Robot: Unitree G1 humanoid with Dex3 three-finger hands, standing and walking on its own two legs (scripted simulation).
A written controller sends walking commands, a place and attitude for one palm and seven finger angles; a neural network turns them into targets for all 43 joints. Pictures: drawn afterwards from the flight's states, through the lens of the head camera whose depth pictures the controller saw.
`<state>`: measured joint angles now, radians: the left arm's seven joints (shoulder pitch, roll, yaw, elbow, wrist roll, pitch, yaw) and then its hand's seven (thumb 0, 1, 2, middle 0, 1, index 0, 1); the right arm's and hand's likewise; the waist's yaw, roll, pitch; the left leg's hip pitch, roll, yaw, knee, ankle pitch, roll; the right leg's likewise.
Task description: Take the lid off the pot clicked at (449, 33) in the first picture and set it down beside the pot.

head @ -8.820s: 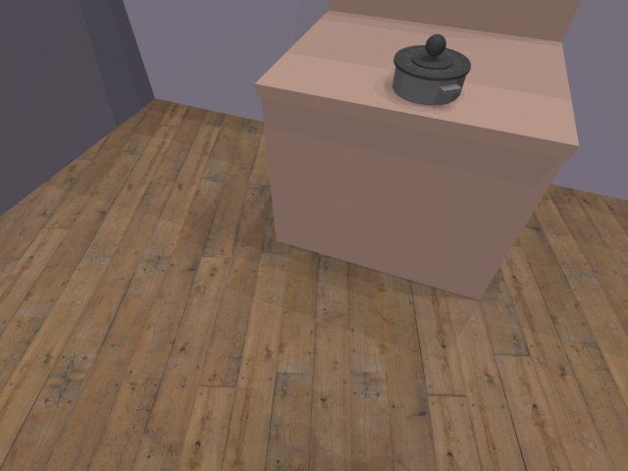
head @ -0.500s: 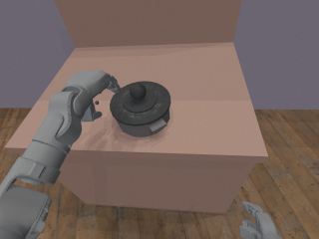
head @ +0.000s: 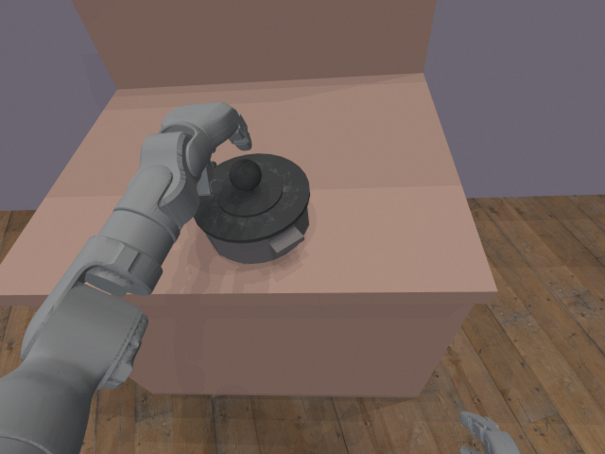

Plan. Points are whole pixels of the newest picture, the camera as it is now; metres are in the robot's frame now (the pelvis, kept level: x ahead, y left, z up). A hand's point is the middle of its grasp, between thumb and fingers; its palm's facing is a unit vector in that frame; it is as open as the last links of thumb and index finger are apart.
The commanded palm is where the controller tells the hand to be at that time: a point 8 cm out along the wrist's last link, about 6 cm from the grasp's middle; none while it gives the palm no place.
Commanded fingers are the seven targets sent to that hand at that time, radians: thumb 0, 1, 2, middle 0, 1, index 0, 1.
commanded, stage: move the open hand above the knob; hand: left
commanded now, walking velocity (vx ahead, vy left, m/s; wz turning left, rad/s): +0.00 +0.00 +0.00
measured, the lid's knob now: (245, 175) +0.52 +0.10 +0.08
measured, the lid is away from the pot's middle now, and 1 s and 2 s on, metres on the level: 0.00 0.00 0.00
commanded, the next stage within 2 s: lower the open fingers around the knob in 0.86 s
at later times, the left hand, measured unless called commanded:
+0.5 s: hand (226, 145) +0.50 +0.11 +0.15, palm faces -0.27 -0.06 -0.96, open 10.3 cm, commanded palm +0.48 +0.12 +0.22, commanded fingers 0.00 -0.35 1.48 -0.82 -0.08 -0.82 -0.08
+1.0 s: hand (229, 146) +0.49 +0.10 +0.16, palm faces -0.28 -0.04 -0.96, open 10.3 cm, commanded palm +0.48 +0.11 +0.22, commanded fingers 0.00 -0.35 1.48 -0.82 -0.08 -0.82 -0.08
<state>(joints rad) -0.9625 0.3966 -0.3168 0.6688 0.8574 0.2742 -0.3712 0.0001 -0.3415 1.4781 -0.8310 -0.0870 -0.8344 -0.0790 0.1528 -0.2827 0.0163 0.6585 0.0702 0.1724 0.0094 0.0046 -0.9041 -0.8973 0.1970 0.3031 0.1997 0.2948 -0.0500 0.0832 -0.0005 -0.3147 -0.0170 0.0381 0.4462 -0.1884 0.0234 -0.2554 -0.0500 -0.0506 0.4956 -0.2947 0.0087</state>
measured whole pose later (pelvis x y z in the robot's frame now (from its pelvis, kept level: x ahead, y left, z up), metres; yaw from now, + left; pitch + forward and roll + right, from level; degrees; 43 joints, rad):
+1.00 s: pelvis +0.01 +0.01 +0.00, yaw +0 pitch +6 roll +1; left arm -1.11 0.33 -0.32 0.87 0.88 0.28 -0.33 0.00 -0.34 1.48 -0.83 -0.09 -0.83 -0.08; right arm 0.17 -0.27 0.01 0.67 0.06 0.17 0.00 0.00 -0.90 -0.90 0.20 0.30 0.20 0.29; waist -0.07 0.07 -0.03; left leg -0.35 -0.02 0.05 0.44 -0.19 0.03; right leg -0.29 -0.05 -0.04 0.48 -0.29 0.02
